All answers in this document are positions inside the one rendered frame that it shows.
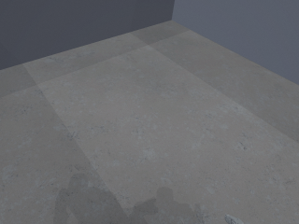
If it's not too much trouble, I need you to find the robot right hand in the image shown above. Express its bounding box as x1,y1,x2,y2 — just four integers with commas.
224,215,244,224

